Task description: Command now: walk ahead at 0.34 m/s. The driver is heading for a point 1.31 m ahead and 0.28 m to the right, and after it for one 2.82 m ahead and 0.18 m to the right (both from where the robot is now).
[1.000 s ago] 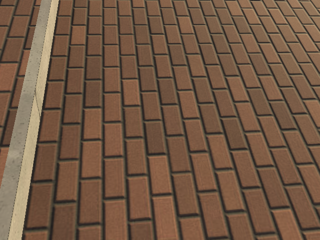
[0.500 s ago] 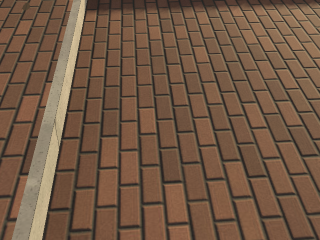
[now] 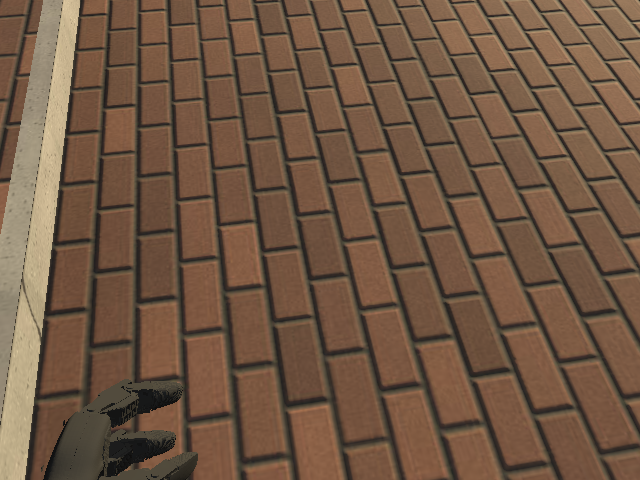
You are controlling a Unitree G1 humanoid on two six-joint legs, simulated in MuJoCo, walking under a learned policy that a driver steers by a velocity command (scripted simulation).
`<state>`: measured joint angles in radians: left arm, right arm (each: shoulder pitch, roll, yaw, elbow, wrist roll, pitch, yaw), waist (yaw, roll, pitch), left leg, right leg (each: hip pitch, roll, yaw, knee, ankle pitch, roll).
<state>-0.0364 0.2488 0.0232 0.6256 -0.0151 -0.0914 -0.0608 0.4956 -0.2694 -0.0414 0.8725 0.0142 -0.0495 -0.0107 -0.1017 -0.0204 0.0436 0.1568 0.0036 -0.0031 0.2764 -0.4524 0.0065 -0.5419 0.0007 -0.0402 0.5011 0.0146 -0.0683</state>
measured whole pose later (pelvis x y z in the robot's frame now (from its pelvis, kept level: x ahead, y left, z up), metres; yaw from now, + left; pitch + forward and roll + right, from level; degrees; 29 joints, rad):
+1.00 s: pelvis +0.18 -0.01 +0.02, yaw -1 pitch -2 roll +0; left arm 0.15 0.25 0.01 1.01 0.00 0.01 0.02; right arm 0.16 -0.24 -0.04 0.99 -0.01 0.00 -0.04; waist 0.01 0.00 0.04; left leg -0.19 0.02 -0.03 0.48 -0.25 -0.03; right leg -0.16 0.01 -0.03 0.49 -0.30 -0.03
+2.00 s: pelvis +0.44 +0.03 +0.00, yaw -10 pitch +2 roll +0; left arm 0.00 0.22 0.04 0.84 -0.03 -0.06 -0.07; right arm 0.41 -0.23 -0.04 1.07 0.00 -0.08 -0.03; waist -0.06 -0.01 0.04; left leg 0.20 0.01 0.20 0.22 -0.43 -0.02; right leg -0.61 -0.02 -0.07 0.61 -0.04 -0.11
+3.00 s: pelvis +0.99 -0.16 +0.02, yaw -28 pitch +2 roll +2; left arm 0.01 0.24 0.04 0.72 -0.02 -0.08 -0.03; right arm 0.41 -0.27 -0.05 0.94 0.02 -0.07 0.00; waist -0.10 -0.03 0.01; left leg 0.05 -0.02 0.02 0.24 -0.33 0.00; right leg -0.54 -0.04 0.01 0.51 -0.03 -0.05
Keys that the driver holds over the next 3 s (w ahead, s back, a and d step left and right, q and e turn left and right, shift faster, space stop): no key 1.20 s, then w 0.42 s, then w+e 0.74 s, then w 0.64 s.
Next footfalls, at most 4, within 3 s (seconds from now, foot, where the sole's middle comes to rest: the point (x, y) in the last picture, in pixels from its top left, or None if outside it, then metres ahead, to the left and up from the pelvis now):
0.02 right None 0.20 -0.11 -0.76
0.42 left None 0.22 0.13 -0.76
1.54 left None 0.29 0.15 -0.76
2.04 right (344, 388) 0.63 -0.10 -0.76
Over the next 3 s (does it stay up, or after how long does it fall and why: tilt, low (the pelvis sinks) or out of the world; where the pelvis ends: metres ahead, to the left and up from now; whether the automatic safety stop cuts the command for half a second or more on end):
stays up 0.99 -0.16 0.02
